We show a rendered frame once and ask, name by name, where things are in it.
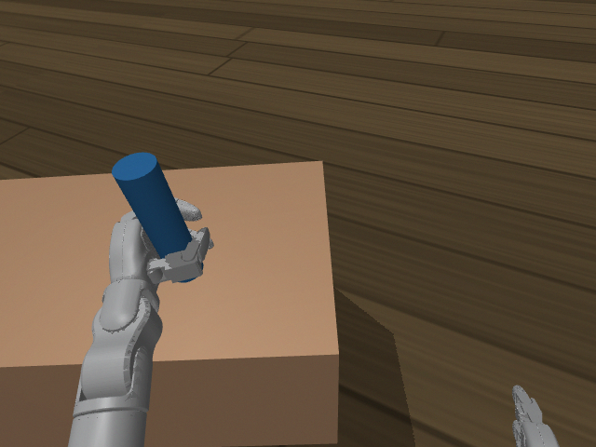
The left robot hand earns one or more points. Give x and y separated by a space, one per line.
132 254

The can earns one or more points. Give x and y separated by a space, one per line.
145 187

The right robot hand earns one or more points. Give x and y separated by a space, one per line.
528 429

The left robot arm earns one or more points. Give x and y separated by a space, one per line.
114 388

